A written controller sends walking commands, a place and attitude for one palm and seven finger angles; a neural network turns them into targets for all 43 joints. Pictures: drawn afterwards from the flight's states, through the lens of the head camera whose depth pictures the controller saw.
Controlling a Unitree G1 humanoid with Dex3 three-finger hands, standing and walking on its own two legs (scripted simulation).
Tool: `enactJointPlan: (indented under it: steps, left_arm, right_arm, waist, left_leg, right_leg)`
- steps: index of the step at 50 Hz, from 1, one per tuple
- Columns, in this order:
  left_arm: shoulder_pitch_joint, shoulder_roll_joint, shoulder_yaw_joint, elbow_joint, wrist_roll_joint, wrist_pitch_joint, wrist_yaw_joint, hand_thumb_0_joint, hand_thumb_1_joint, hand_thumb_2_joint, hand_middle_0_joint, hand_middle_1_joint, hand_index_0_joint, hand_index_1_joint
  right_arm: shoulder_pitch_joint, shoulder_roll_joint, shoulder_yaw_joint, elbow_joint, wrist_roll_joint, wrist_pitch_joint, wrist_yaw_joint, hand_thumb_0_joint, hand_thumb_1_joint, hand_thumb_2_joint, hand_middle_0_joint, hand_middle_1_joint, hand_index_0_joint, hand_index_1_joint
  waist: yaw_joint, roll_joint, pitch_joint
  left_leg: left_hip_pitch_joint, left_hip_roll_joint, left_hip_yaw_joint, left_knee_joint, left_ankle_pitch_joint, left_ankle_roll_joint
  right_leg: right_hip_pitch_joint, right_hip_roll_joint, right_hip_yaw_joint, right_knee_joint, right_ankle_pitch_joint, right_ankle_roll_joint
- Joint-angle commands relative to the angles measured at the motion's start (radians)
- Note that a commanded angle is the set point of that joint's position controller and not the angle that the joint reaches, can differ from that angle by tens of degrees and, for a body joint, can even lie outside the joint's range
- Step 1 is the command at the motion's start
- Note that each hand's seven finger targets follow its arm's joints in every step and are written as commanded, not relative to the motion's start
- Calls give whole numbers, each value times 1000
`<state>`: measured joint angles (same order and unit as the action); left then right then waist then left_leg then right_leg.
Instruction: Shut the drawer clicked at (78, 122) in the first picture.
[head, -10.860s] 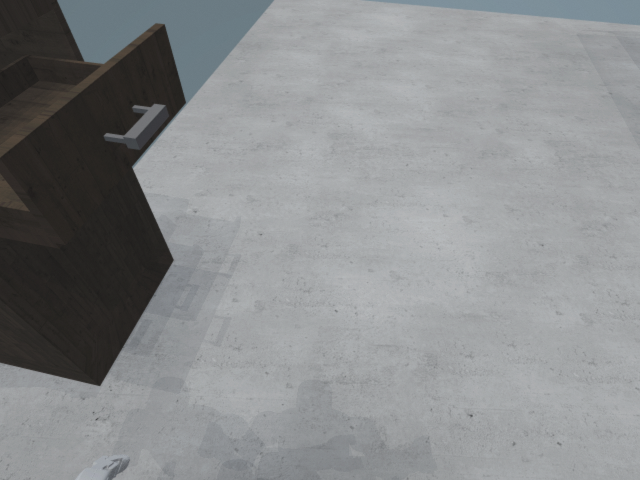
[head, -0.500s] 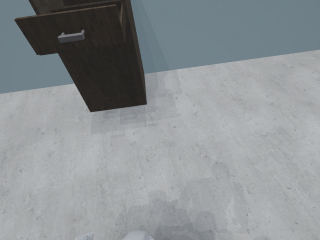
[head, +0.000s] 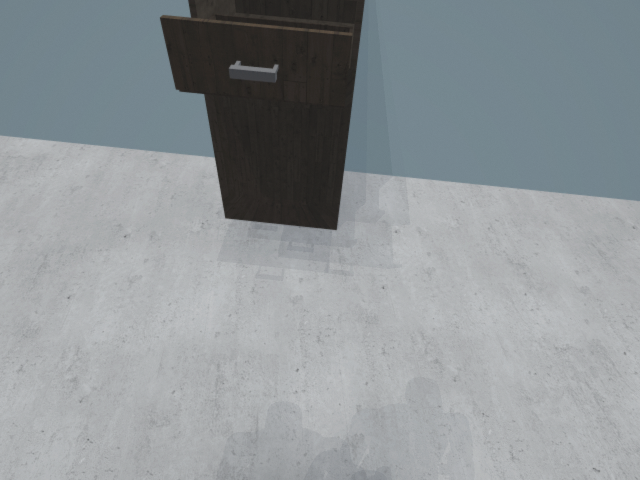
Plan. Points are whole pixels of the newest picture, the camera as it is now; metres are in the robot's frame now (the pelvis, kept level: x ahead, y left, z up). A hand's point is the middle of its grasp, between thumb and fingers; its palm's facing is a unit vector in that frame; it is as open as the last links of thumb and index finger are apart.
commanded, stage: take the last steps up to it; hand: left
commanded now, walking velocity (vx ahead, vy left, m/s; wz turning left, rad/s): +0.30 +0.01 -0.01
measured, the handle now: (255, 69) +0.99 +0.27 +0.06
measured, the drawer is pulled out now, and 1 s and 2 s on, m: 0.26 0.26 0.26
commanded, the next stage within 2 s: come to a stop and stand still in 0.82 s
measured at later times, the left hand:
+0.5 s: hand (252, 392) +0.28 +0.13 -0.16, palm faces -0.01 -0.98 -0.21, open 7.4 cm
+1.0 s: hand (217, 427) +0.23 +0.18 -0.18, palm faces +0.09 -0.99 -0.14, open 7.4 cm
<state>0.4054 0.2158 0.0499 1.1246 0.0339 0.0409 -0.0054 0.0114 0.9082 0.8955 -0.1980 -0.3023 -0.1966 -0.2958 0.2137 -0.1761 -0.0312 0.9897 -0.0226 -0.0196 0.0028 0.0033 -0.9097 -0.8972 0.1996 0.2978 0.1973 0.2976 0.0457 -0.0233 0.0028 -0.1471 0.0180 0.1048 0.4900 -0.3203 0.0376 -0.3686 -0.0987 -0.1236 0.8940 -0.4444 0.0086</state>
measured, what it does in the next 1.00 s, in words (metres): walks ahead: right foot, then left foot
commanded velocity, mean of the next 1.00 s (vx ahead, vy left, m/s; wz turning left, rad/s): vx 0.19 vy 0.00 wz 0.01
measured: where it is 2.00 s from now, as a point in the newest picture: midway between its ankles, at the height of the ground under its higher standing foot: outside the picture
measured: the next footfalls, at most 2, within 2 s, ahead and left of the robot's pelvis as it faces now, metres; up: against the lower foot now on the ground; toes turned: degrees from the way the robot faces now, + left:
right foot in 0.40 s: +0.27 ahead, -0.13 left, +0.00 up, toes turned -9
left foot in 0.88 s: +0.36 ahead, +0.11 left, +0.00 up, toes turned +9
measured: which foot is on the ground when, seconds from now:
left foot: down 0.00-0.40, up 0.42-0.86, down 0.88-1.00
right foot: up 0.00-0.38, down 0.40-0.90, up 0.92-1.00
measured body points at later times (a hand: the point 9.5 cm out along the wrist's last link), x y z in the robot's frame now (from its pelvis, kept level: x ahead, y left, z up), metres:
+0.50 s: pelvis +0.16 -0.04 -0.02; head +0.17 -0.06 +0.43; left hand +0.28 +0.19 -0.14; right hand +0.04 -0.24 -0.18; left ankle +0.04 +0.09 -0.65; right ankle +0.23 -0.12 -0.74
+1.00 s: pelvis +0.29 +0.02 +0.00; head +0.29 +0.04 +0.45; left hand +0.23 +0.23 -0.17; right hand +0.37 -0.21 -0.14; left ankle +0.32 +0.11 -0.74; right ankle +0.25 -0.11 -0.69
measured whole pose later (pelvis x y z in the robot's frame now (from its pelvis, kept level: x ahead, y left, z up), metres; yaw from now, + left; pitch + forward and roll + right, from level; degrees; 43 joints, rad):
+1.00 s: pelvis +0.29 +0.02 +0.00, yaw +0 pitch -2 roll -1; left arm 0.37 0.15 0.03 1.15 0.02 0.00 0.01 0.01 0.91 0.90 -0.20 -0.30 -0.20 -0.30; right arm 0.19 -0.16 -0.03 1.03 -0.02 -0.05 -0.02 0.00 -0.94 -0.90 0.20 0.30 0.20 0.30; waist 0.04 -0.02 0.04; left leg -0.24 0.04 0.16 0.51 -0.23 0.05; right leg -0.32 -0.07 -0.10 0.90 -0.49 0.00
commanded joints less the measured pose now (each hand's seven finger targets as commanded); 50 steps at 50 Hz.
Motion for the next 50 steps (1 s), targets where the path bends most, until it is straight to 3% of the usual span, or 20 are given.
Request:
enactJointPlan:
  steps: [1, 5, 14, 16, 18, 19, 20, 21, 23, 24, 28, 37, 40, 42, 43, 44, 45, 47, 49, 50]
  left_arm:
    - [-117, 25, 4, -106, -4, -54, -11, 0, 900, 900, -200, -300, -200, -300]
    - [-125, 21, 5, -108, -8, -47, -7, 0, 900, 900, -200, -300, -200, -300]
    - [-355, -14, 1, -193, -18, -63, -15, 0, 900, 900, -200, -300, -200, -300]
    - [-318, -5, 4, -187, -18, -69, -14, 0, 900, 900, -200, -300, -200, -300]
    - [-110, 31, 16, -123, -13, -86, -10, 0, 900, 900, -200, -300, -200, -300]
    - [45, 99, 34, -77, -6, -101, -1, 0, 900, 900, -200, -300, -200, -300]
    - [179, 212, 65, -43, -5, -112, 12, 0, 900, 900, -200, -300, -200, -300]
    - [166, 243, 68, -42, -28, -109, 12, 0, 900, 900, -200, -300, -200, -300]
    - [-28, 148, 45, -93, -27, -99, 23, 0, 900, 900, -200, -300, -200, -300]
    - [-93, 96, 27, -103, -24, -102, 24, 0, 900, 900, -200, -300, -200, -300]
    - [-161, 36, 7, -110, -14, -108, 24, 0, 900, 900, -200, -300, -200, -300]
    - [-33, 86, 18, -57, -9, -116, 18, 0, 900, 900, -200, -300, -200, -300]
    - [-26, 97, 23, -48, -9, -109, 22, 0, 900, 900, -200, -300, -200, -300]
    - [-24, 79, 21, -38, -15, -96, 23, 0, 900, 900, -200, -300, -200, -300]
    - [-14, 48, 11, -42, -18, -89, 22, 0, 900, 900, -200, -300, -200, -300]
    - [-10, 1, 2, -57, -21, -86, 17, 0, 900, 900, -200, -300, -200, -300]
    - [-32, -17, -8, -80, -16, -84, 18, 0, 900, 900, -200, -300, -200, -300]
    - [-88, -4, -10, -75, -13, -73, 25, 0, 900, 900, -200, -300, -200, -300]
    - [-53, -38, -18, -28, -21, -67, 25, 0, 900, 900, -200, -300, -200, -300]
    - [-16, -53, -20, -11, -22, -56, 29, 0, 900, 900, -200, -300, -200, -300]
  right_arm:
    - [135, -130, -19, 24, 7, -26, -26, 0, -900, -900, 200, 300, 200, 300]
    - [190, -114, -17, 58, 14, -49, -32, 0, -900, -900, 200, 300, 200, 300]
    - [320, -101, -19, 146, -2, -55, -41, 0, -900, -900, 200, 300, 200, 300]
    - [309, -110, -20, 153, -3, -51, -42, 0, -900, -900, 200, 300, 200, 300]
    - [292, -123, -22, 156, 4, -50, -40, 0, -900, -900, 200, 300, 200, 300]
    - [283, -104, -24, 146, 15, -56, -32, 0, -900, -900, 200, 300, 200, 300]
    - [326, -45, -18, 114, 27, -67, -27, 0, -900, -900, 200, 300, 200, 300]
    - [300, -71, -22, 103, 29, -58, -30, 0, -900, -900, 200, 300, 200, 300]
    - [174, -40, -28, 80, 14, -39, -20, 0, -900, -900, 200, 300, 200, 300]
    - [177, -17, -27, 84, 5, -25, -14, 0, -900, -900, 200, 300, 200, 300]
    - [272, 19, -25, 114, -7, 19, -1, 0, -900, -900, 200, 300, 200, 300]
    - [16, -10, -25, 10, -1, -4, 21, 0, -900, -900, 200, 300, 200, 300]
    - [8, -25, -20, 3, 3, -16, 17, 0, -900, -900, 200, 300, 200, 300]
    - [66, -38, -17, 29, 3, -28, 10, 0, -900, -900, 200, 300, 200, 300]
    - [135, -80, -22, 51, 3, -37, 2, 0, -900, -900, 200, 300, 200, 300]
    - [215, -161, -39, 68, -5, -39, -8, 0, -900, -900, 200, 300, 200, 300]
    - [265, -198, -43, 81, -4, -27, -15, 0, -900, -900, 200, 300, 200, 300]
    - [194, -147, -24, 72, 0, -20, -31, 0, -900, -900, 200, 300, 200, 300]
    - [78, -87, 2, 56, 2, -30, -40, 0, -900, -900, 200, 300, 200, 300]
    - [52, -79, 2, 51, 6, -33, -45, 0, -900, -900, 200, 300, 200, 300]
  waist:
    - [-56, 130, 163]
    - [-41, 111, 132]
    - [-94, 134, 174]
    - [-68, 145, 148]
    - [30, 88, 30]
    - [93, 15, -77]
    - [108, -232, -220]
    - [93, -175, -242]
    - [39, -13, -10]
    - [-1, -12, 53]
    - [-88, -105, 73]
    - [-13, -81, 92]
    - [-20, -88, 63]
    - [-47, -37, 38]
    - [-72, 70, -2]
    - [-100, 257, -27]
    - [-115, 347, -45]
    - [-94, 223, 22]
    - [-41, 91, 42]
    - [-27, 96, 20]
  left_leg:
    - [34, 244, -262, -355, -11, 107]
    - [110, 245, -193, -339, 263, 134]
    - [147, 256, -135, -253, 534, 126]
    - [132, 254, -118, -186, 632, 115]
    - [93, 201, -65, 56, 759, 69]
    - [-79, 156, -41, 284, 621, 30]
    - [-345, -8, 15, 631, -19, -21]
    - [-384, -2, -91, 819, -251, -16]
    - [-442, 91, -141, 855, -105, -12]
    - [-406, 114, -139, 810, -36, -18]
    - [-285, 116, -73, 632, 60, -61]
    - [-313, 97, -23, 229, 82, -76]
    - [-216, 78, -12, 113, 58, -67]
    - [-20, 45, 27, -35, 136, -64]
    - [126, 97, -33, -93, 180, -44]
    - [239, 274, -239, -131, 247, 34]
    - [252, 391, -369, -222, 263, 115]
    - [114, 383, -349, -226, 344, 143]
    - [-8, 317, -211, -219, 593, 111]
    - [-25, 291, -152, -210, 683, 96]
  right_leg:
    - [-287, -33, 63, 195, 143, 16]
    - [-320, -40, 68, 183, 209, 40]
    - [-217, 4, 11, -169, 216, -1]
    - [-101, 36, -11, -236, 193, -24]
    - [188, 86, -43, -363, 280, -43]
    - [461, -20, 83, -382, 344, -87]
    - [697, -332, 515, -469, 540, -211]
    - [629, -418, 617, -561, 497, -279]
    - [310, -346, 490, -637, 230, -224]
    - [172, -295, 377, -671, 184, -180]
    - [-40, -180, 147, -745, 123, -114]
    - [151, -205, 172, -728, 200, -156]
    - [188, -216, 160, -653, 297, -152]
    - [119, -156, 105, -548, 298, -106]
    - [43, -95, 60, -417, 245, -69]
    - [-105, 7, -30, -220, 69, -24]
    - [-188, 55, -39, -12, -173, -4]
    - [-198, 3, 62, 137, -127, -12]
    - [-67, -26, 103, 62, -5, 15]
    - [-7, -20, 100, 23, 41, 28]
